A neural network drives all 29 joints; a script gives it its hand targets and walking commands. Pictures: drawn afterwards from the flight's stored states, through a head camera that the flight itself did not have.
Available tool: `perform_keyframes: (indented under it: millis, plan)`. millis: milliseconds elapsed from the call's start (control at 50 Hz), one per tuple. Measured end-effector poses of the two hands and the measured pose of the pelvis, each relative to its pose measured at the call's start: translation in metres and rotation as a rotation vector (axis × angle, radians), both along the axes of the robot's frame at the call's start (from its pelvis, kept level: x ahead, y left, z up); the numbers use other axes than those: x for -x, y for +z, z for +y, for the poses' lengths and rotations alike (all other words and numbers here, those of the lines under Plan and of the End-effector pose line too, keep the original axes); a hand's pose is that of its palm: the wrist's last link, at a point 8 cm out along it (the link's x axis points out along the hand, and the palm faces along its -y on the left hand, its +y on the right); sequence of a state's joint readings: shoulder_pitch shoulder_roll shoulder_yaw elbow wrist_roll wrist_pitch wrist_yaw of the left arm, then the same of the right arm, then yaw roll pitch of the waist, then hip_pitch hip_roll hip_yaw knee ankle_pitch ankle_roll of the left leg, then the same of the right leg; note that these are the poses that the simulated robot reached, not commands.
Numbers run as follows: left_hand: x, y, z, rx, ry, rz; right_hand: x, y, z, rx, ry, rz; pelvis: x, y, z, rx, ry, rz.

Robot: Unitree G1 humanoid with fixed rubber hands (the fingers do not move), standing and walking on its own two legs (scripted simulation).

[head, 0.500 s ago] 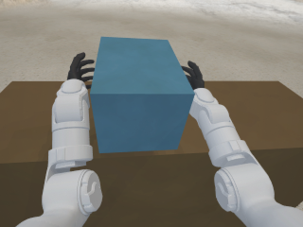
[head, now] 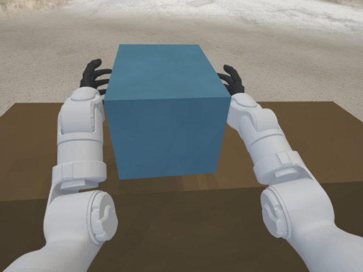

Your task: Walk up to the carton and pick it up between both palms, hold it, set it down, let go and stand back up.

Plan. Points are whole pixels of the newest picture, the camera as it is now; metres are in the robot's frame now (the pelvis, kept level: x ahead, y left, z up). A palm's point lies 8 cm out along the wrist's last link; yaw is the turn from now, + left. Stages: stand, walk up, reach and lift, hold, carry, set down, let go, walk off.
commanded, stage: reach and lift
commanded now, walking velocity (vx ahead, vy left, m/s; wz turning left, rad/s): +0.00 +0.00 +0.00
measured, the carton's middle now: (164, 103) +0.44 +0.01 +0.23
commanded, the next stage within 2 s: hold in 0.42 s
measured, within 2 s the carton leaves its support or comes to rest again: neither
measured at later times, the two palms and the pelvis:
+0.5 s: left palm (89, 86) +0.39 +0.15 +0.29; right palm (237, 88) +0.38 -0.14 +0.29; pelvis +0.01 +0.00 +0.00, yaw -1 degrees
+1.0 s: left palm (83, 76) +0.38 +0.16 +0.32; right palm (240, 77) +0.37 -0.14 +0.32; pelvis +0.00 +0.00 +0.00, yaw +0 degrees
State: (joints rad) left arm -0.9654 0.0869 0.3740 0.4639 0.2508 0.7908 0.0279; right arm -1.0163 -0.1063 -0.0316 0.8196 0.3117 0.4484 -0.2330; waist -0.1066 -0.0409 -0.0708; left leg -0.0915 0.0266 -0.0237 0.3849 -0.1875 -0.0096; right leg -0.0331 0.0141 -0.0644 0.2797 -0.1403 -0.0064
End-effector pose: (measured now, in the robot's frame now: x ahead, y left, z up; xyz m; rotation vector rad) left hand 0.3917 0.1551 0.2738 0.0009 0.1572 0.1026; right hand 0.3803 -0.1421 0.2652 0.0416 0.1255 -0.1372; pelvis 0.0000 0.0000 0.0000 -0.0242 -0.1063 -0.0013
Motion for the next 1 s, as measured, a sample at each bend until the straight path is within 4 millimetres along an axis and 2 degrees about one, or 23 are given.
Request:
perform_keyframes:
  millis: [380, 540, 700, 1000]
  plan:
    - [-0.001, 0.016, 0.001, -0.012, 0.001, 0.012, -0.002, 0.020, 0.001, -0.012, 0.008, 0.020, -0.005, 0.000, 0.004, 0.003, -0.010, 0.031]
    - [0.005, 0.023, -0.002, -0.011, 0.008, -0.006, 0.002, 0.029, -0.002, -0.003, 0.016, 0.006, -0.006, 0.000, 0.002, 0.006, -0.010, 0.034]
    - [0.011, 0.031, -0.003, 0.022, 0.012, 0.007, 0.008, 0.035, -0.003, 0.002, 0.015, 0.024, -0.004, 0.000, -0.002, 0.001, -0.016, 0.025]
    - [0.014, 0.045, 0.001, 0.000, 0.012, 0.011, 0.009, 0.053, 0.001, 0.007, 0.021, 0.033, 0.000, 0.000, -0.005, 0.004, -0.004, 0.048]
